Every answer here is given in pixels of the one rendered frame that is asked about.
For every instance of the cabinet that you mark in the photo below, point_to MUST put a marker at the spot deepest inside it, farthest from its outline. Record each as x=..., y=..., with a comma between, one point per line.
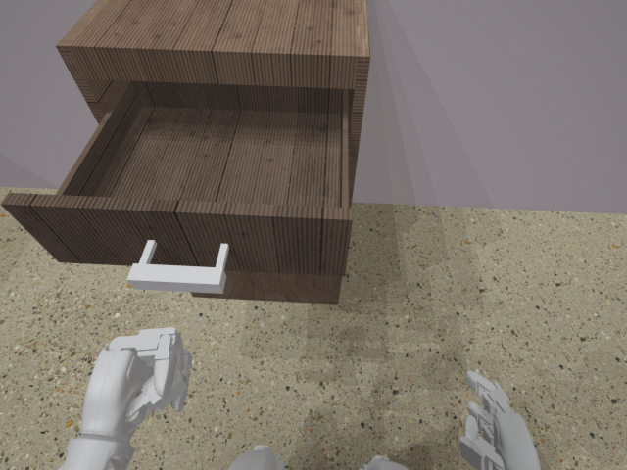
x=293, y=43

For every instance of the robot left hand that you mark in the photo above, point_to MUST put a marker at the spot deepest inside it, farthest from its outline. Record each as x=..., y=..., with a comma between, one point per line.
x=152, y=362

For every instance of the robot left forearm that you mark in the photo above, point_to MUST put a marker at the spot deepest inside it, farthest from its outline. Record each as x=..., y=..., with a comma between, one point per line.
x=95, y=452

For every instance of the robot right hand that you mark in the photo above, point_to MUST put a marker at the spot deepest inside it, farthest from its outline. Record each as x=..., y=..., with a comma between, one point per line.
x=508, y=444

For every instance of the drawer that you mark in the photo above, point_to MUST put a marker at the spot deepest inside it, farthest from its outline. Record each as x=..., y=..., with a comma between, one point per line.
x=264, y=169

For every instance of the handle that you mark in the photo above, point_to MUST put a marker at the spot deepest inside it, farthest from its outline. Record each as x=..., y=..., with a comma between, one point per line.
x=178, y=278

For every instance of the left robot thigh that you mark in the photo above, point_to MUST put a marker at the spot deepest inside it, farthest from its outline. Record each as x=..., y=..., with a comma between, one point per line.
x=258, y=460

